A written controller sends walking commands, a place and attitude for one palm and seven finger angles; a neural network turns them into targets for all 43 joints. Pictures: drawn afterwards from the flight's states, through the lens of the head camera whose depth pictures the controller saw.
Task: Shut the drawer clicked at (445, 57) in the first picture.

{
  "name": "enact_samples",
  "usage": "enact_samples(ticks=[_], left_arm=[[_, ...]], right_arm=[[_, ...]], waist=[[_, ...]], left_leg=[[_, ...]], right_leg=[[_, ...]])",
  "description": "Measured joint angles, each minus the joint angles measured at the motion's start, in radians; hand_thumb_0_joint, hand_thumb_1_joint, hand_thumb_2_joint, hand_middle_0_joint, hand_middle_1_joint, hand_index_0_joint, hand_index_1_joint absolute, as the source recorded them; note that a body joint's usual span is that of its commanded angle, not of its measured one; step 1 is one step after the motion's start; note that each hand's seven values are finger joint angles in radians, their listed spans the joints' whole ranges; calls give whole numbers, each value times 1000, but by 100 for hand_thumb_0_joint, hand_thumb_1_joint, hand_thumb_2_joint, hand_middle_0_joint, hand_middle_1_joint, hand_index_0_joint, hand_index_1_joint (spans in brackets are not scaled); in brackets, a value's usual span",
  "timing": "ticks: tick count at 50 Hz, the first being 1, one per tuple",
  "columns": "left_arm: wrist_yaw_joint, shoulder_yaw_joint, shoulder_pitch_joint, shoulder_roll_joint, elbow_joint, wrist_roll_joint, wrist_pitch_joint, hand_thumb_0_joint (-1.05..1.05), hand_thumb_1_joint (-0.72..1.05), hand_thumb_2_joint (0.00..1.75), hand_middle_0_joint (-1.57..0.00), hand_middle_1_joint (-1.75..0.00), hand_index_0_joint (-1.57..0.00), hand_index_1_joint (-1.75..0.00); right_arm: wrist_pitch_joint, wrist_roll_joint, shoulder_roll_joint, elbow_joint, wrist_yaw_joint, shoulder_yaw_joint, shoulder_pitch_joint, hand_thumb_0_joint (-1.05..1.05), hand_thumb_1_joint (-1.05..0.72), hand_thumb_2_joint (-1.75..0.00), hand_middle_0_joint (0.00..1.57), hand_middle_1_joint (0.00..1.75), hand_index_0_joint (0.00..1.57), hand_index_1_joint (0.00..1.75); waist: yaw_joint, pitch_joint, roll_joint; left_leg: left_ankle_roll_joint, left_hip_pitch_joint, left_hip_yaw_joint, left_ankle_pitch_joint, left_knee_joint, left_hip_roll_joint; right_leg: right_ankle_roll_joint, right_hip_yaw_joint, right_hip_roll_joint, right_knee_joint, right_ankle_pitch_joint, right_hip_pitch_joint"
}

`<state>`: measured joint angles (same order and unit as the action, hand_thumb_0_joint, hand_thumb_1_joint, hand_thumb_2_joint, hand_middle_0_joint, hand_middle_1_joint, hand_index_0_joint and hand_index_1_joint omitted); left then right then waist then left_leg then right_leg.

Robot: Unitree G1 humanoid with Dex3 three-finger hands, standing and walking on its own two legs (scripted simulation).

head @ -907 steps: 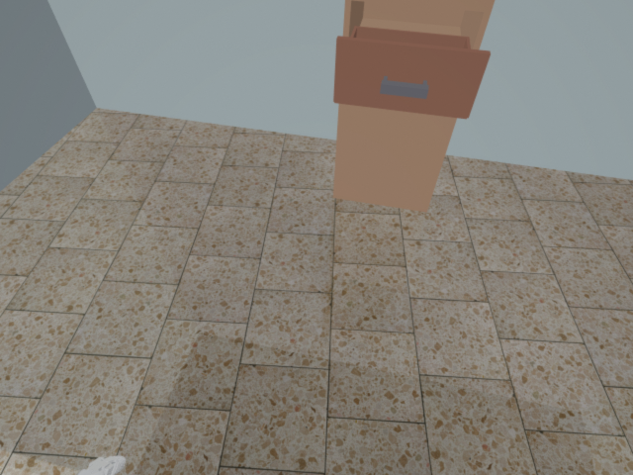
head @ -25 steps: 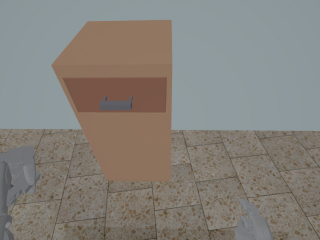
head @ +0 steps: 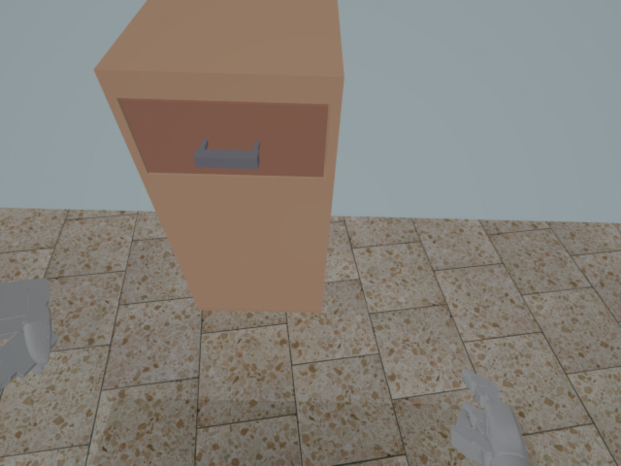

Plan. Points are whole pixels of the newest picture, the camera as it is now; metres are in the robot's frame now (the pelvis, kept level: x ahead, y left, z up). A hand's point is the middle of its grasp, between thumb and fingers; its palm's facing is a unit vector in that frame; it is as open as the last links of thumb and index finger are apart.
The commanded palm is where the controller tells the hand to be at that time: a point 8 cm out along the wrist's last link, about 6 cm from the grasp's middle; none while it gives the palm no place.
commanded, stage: step back with the hand held close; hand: left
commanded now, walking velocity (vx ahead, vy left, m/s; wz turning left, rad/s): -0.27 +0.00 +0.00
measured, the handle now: (229, 152) +0.67 +0.22 -0.02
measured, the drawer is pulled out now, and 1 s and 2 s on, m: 0.00 0.00 0.00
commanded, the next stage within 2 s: stop stepping back and stand still in 0.76 s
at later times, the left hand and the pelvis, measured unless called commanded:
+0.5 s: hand (3, 427) +0.12 +0.24 +0.16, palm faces +0.32 -0.81 -0.49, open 3.2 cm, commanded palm +0.05 +0.29 +0.18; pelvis -0.07 +0.00 +0.00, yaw +1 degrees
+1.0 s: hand out of the picture +0.01 +0.26 +0.17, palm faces +0.32 -0.84 -0.43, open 3.3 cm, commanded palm -0.04 +0.30 +0.18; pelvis -0.18 +0.02 +0.00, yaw -2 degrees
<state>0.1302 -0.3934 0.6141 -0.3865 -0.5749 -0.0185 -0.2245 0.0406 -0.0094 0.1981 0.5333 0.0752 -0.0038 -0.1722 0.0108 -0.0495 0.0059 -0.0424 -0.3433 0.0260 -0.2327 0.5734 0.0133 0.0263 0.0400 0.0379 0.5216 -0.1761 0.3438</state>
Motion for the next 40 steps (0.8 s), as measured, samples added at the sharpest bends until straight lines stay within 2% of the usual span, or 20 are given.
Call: enact_samples(ticks=[6,10,12,15,16,18,20,21,24,27,29,32,34,35,37,40], left_arm=[[11,22,1,25,-13,0,-21,1,89,90,-141,-160,-141,-160],[25,32,-6,25,-10,1,-32,1,89,90,-141,-160,-141,-160],[28,23,-10,14,-6,6,-35,1,89,90,-141,-160,-141,-160],[21,-1,-17,-20,-6,20,-36,1,89,90,-141,-160,-141,-160],[18,-12,-15,-30,-9,24,-41,1,89,90,-141,-160,-141,-160],[13,-37,-2,-40,-18,25,-59,1,89,90,-141,-160,-141,-160],[10,-60,14,-40,-35,12,-72,1,89,90,-141,-160,-141,-160],[7,-63,16,-38,-42,5,-78,1,89,90,-141,-160,-141,-160],[-7,-27,2,-26,-42,-7,-81,1,89,90,-141,-160,-141,-160],[-22,-1,13,-31,-47,-12,-75,1,89,90,-141,-160,-141,-160],[-27,2,26,-42,-51,-12,-74,1,89,90,-141,-160,-141,-160],[-15,1,37,-53,-56,-15,-76,1,89,90,-141,-160,-141,-160],[-4,-1,33,-47,-53,-14,-73,1,89,90,-141,-160,-141,-160],[1,-4,30,-42,-54,-13,-73,1,89,90,-141,-160,-141,-160],[6,-14,-8,-39,-41,-9,-77,1,89,90,-141,-160,-141,-160],[0,-28,-45,-32,2,1,-74,1,89,90,-141,-160,-141,-160]], right_arm=[[13,6,7,21,0,1,-17,1,-91,-90,21,30,20,30],[12,8,19,39,9,-3,-32,1,-91,-90,21,30,20,30],[13,8,18,44,14,-5,-38,2,-91,-90,21,30,20,30],[25,10,8,40,16,-10,-62,2,-91,-90,20,30,20,30],[31,11,5,41,14,-11,-71,2,-91,-90,20,30,20,30],[43,16,1,44,7,-11,-76,2,-91,-90,20,30,20,30],[54,19,-2,49,-1,-7,-56,2,-91,-90,20,30,20,30],[58,20,-4,53,-5,-5,-38,2,-91,-90,20,30,20,30],[53,21,-2,67,-11,-5,18,2,-91,-90,20,30,20,30],[41,16,-5,52,-14,-6,44,2,-91,-90,21,30,20,30],[35,13,-6,38,-14,-8,44,2,-91,-90,21,30,20,30],[20,12,-3,42,-13,-18,25,1,-91,-90,21,30,20,30],[4,13,1,56,-10,-24,5,1,-91,-90,21,30,20,30],[-1,14,7,58,-6,-23,-7,1,-91,-90,21,30,20,30],[2,15,11,64,5,-25,-10,1,-91,-90,20,30,20,30],[28,28,-4,77,3,-22,-10,2,-91,-90,20,30,20,30]], waist=[[1,18,7],[-9,21,7],[-19,15,1],[-44,15,-1],[-46,24,-1],[-38,43,0],[-22,41,-10],[-13,30,-17],[-6,-9,-6],[-11,-19,6],[-18,-13,10],[-21,16,0],[-19,43,-12],[-19,57,-11],[-25,49,-20],[-21,34,-15]], left_leg=[[2,-50,-15,-7,47,-15],[-3,-70,-21,13,51,-20],[-9,-70,-24,33,37,-18],[-14,-80,-51,55,19,-6],[-15,-90,-60,61,16,-3],[-14,-120,-65,70,17,-4],[-8,-145,-49,83,15,-8],[-5,-153,-38,92,11,-9],[0,-150,-34,136,-24,-20],[1,-153,-38,167,-42,-28],[4,-171,-46,116,-15,-28],[33,-198,-60,-26,109,-4],[37,-161,-57,-59,148,6],[33,-119,-61,-49,93,0],[-5,-113,-60,73,33,11],[-27,-113,-62,105,-12,5]], right_leg=[[-4,13,-16,-15,30,19],[-3,16,-24,-24,15,28],[1,-2,-36,-12,-29,36],[-1,-42,-74,91,-4,24],[-3,-51,-87,114,-33,9],[-8,-67,-106,109,-94,-28],[-16,-86,-107,44,-129,-48],[-17,-95,-104,23,-103,-47],[-15,-99,-113,21,-88,-32],[-15,-96,-121,20,-73,-22],[-17,-88,-122,17,-62,-17],[-18,-85,-108,8,-45,-11],[-9,-89,-95,1,-35,-6],[-3,-87,-93,3,-32,3],[3,-85,-83,39,-39,31],[-5,-113,-130,285,-163,77]])
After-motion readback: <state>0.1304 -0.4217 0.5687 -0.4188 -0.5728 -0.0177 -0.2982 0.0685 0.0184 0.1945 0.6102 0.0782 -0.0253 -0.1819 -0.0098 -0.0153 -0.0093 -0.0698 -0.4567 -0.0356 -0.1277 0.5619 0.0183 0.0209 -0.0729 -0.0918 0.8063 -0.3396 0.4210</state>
